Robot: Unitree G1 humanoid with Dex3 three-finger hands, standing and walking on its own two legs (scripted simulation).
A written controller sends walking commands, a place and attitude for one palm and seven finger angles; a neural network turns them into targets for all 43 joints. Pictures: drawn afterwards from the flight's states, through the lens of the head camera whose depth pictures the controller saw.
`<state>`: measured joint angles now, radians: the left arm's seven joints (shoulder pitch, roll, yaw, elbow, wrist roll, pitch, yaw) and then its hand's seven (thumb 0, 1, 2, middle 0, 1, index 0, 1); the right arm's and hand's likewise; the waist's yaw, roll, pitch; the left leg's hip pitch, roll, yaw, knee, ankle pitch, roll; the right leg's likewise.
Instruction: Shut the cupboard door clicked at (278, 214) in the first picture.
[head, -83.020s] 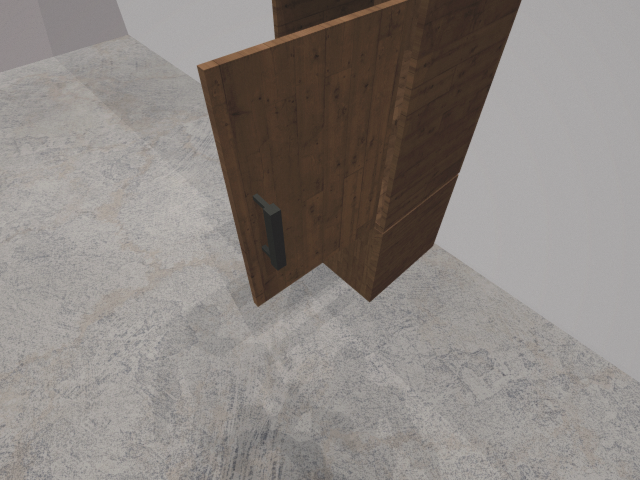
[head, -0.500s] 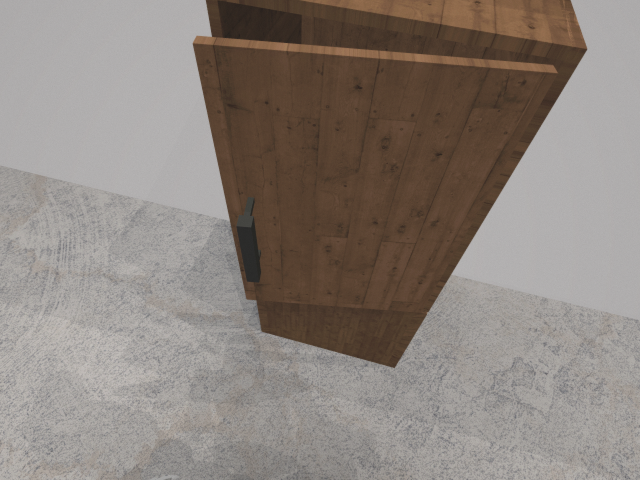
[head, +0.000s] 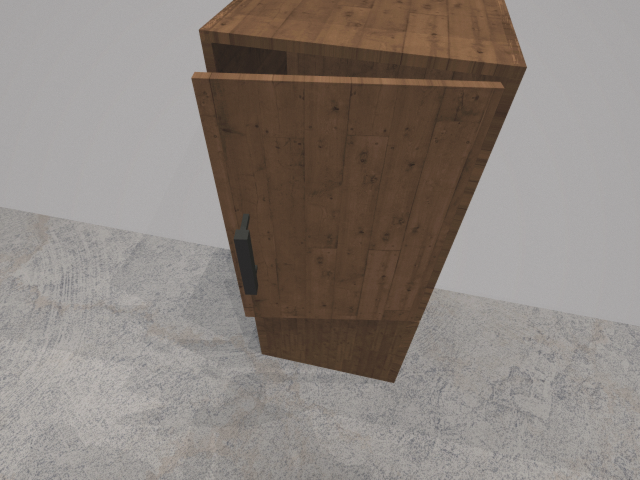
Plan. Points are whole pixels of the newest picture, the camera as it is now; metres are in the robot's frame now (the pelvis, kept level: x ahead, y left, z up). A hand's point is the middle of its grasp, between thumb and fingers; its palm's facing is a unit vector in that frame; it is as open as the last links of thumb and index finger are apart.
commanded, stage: come to a stop and stand still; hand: left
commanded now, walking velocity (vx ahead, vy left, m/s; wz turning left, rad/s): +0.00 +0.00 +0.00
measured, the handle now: (248, 255) +0.50 +0.16 -0.08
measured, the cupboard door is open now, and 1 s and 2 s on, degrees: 11 11 11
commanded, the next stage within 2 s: look again from close up in 0.06 s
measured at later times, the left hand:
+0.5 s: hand out of the picture +0.00 +0.19 -0.18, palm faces +0.02 -0.98 -0.22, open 7.4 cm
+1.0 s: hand out of the picture -0.04 +0.17 -0.19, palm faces +0.02 -0.99 -0.15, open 7.4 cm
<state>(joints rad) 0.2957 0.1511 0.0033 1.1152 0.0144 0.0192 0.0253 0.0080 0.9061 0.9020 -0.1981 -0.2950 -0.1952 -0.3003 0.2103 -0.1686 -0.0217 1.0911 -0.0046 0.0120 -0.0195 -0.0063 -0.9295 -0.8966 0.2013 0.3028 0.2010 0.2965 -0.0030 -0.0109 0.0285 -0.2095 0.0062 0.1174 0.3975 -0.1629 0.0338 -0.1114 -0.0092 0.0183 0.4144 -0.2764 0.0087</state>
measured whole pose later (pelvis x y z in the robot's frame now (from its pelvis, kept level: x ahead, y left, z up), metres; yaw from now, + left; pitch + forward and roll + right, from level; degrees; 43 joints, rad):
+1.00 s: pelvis -0.01 +0.00 -0.01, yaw +0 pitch -1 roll +0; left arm 0.39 0.18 0.00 1.05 0.03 0.01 0.01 0.01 0.91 0.90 -0.20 -0.29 -0.19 -0.30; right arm 0.26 -0.17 -0.03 1.05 -0.02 0.01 -0.01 0.00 -0.91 -0.90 0.20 0.30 0.20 0.30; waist 0.01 -0.04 -0.01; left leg -0.30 0.02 0.11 0.53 -0.22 0.04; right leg -0.20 -0.01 -0.01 0.53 -0.33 0.00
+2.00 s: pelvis +0.00 +0.03 -0.01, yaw -1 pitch -1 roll +0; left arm 0.28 0.19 -0.01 1.01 0.02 0.01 0.03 0.01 0.91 0.90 -0.20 -0.29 -0.20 -0.30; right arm 0.27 -0.19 -0.01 1.00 -0.03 0.01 0.00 0.01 -0.93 -0.90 0.20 0.30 0.20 0.30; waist 0.00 0.02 0.02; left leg -0.27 -0.02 0.15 0.50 -0.23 0.08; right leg -0.25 -0.07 -0.05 0.53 -0.28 0.01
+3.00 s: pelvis +0.04 -0.01 -0.02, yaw +2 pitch +5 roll +1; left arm 0.37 0.17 0.10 0.21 -0.16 -0.20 0.02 0.02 0.91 0.90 -0.23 -0.33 -0.23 -0.34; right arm 0.32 -0.21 -0.04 0.83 0.01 -0.29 -0.03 0.01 -0.91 -0.90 0.20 0.30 0.20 0.30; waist -0.05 -0.01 -0.06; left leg -0.42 -0.01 0.08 0.68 -0.34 0.02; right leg -0.37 -0.06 -0.07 0.70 -0.42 0.01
